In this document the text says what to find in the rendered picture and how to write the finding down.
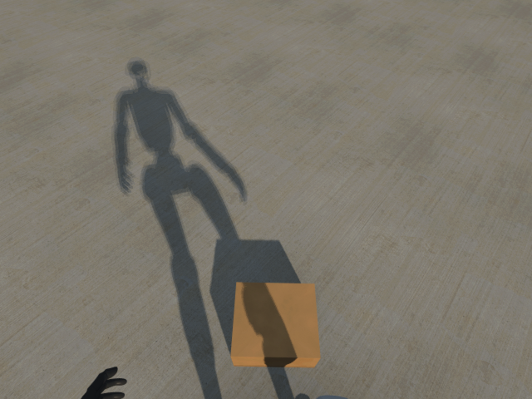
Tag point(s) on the carton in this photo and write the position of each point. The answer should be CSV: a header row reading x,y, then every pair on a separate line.
x,y
275,325

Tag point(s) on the robot left hand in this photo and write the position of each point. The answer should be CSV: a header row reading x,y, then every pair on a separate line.
x,y
94,391

